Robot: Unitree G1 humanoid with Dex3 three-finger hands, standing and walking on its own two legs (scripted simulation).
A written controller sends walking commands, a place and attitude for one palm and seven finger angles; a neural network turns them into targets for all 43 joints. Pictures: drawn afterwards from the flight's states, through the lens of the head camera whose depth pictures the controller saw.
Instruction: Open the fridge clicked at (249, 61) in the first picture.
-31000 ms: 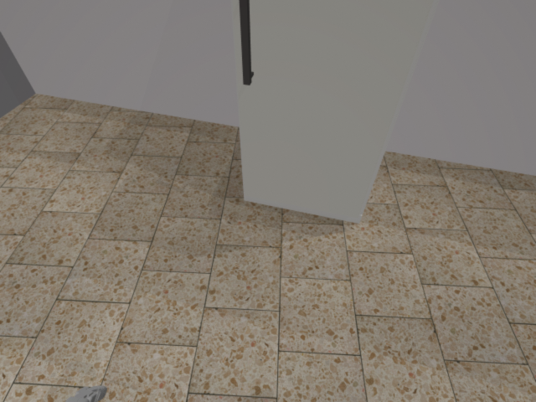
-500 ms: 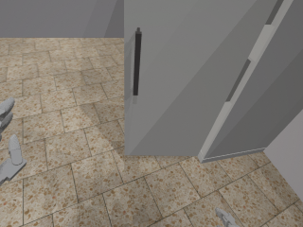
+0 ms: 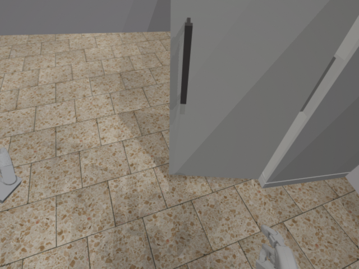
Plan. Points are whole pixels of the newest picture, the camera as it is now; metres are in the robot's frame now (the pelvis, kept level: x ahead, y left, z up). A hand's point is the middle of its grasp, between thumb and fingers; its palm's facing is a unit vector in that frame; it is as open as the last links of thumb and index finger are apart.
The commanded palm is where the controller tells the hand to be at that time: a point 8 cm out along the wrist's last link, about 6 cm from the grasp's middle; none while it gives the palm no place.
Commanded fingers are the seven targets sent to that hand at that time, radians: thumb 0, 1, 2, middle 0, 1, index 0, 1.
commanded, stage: stop stepping back and stand still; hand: left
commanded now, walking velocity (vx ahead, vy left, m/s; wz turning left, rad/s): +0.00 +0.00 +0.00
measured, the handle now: (185, 65) +0.71 +0.03 +0.09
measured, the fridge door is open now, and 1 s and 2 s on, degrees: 79 79 79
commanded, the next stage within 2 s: let the arm hang, fingers relaxed in 0.50 s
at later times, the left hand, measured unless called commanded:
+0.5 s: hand (3, 192) +0.19 +0.28 +0.17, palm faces +0.43 -0.78 -0.46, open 7.4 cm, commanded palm +0.13 +0.32 +0.18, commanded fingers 0.00 0.90 0.90 -0.20 -0.30 -0.20 -0.30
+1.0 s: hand out of the picture -0.03 +0.20 -0.18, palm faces +0.05 -0.98 -0.17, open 7.0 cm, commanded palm none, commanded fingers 0.00 0.90 0.90 -0.20 -0.30 -0.20 -0.30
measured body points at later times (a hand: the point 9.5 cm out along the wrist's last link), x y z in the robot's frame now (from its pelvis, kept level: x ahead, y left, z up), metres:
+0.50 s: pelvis -0.01 +0.02 +0.01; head +0.00 +0.02 +0.46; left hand +0.16 +0.32 +0.19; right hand +0.16 -0.22 -0.07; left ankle +0.02 +0.13 -0.73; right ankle -0.02 -0.10 -0.73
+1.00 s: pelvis -0.03 +0.02 +0.00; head +0.00 +0.04 +0.45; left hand -0.04 +0.25 -0.16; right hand -0.01 -0.22 -0.14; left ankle +0.02 +0.13 -0.73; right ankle -0.02 -0.10 -0.73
